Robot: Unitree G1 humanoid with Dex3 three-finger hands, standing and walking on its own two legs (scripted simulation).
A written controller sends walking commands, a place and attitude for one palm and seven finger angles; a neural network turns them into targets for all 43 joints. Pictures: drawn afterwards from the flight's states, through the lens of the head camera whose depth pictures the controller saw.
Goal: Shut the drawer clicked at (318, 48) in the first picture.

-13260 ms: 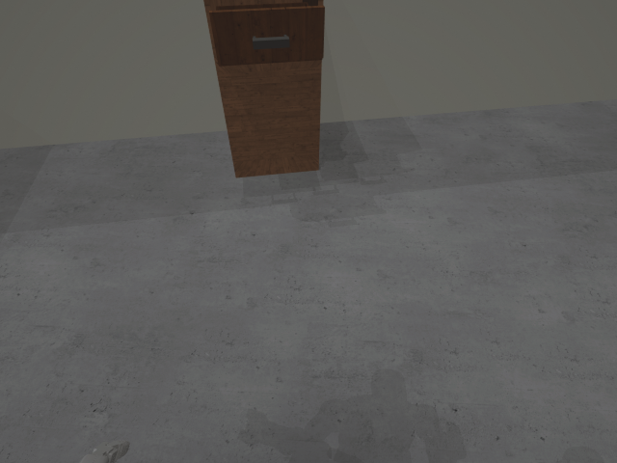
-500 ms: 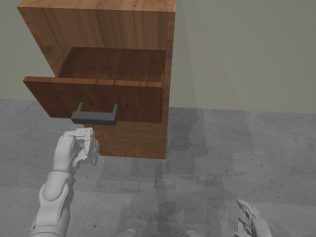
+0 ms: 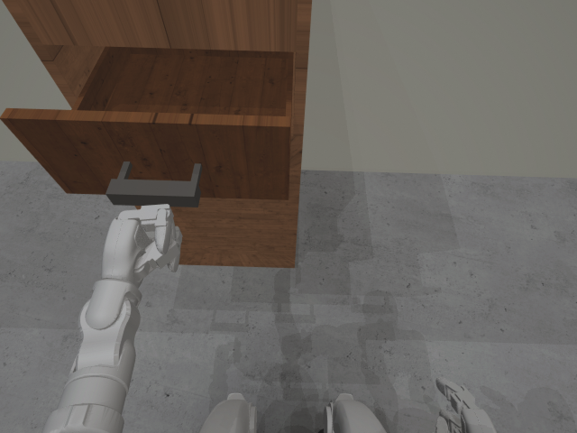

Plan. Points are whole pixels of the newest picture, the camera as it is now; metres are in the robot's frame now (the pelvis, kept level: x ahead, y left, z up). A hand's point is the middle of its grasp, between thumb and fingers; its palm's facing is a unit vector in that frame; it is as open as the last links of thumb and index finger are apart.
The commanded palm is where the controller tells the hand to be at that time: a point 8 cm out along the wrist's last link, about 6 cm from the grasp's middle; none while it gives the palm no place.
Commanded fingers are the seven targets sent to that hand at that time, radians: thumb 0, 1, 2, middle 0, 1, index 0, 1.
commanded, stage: bring the fist close to the handle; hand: left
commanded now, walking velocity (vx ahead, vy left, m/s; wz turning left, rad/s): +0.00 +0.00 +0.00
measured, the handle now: (158, 180) +0.46 +0.21 +0.05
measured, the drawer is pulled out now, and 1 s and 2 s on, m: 0.16 0.13 0.01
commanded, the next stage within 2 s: push the drawer shut in 0.28 s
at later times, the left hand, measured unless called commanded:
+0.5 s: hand (177, 243) +0.35 +0.16 +0.05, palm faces -0.03 -1.00 -0.05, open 3.3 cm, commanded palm +0.34 +0.21 +0.05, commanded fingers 0.00 0.90 0.90 -1.40 -1.60 -1.40 -1.60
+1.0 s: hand (181, 209) +0.41 +0.17 +0.04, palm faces -0.02 -1.00 -0.05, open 2.8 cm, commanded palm +0.41 +0.21 +0.05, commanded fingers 0.00 0.90 0.90 -1.40 -1.60 -1.40 -1.60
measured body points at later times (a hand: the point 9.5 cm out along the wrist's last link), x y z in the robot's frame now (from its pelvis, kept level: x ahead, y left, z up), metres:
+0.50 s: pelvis +0.00 +0.00 +0.00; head +0.08 +0.00 +0.45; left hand +0.35 +0.21 +0.05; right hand +0.13 -0.25 -0.10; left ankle +0.01 +0.11 -0.66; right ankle +0.02 -0.10 -0.66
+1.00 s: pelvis -0.02 +0.00 -0.01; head +0.09 +0.01 +0.43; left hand +0.41 +0.22 +0.05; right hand +0.08 -0.26 -0.12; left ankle +0.01 +0.11 -0.66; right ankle +0.02 -0.10 -0.66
